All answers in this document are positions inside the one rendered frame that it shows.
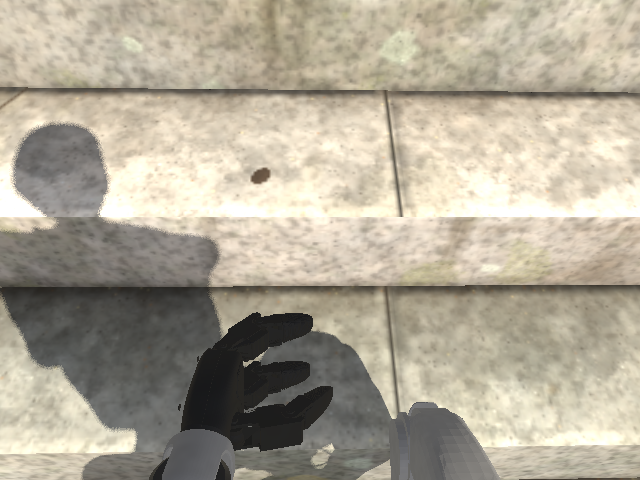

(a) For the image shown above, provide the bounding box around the robot left hand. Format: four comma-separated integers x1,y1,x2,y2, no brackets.
178,312,333,452

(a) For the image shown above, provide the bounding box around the right robot thigh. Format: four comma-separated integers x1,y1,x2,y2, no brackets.
389,408,501,480

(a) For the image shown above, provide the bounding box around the robot left forearm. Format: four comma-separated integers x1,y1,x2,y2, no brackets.
149,429,235,480

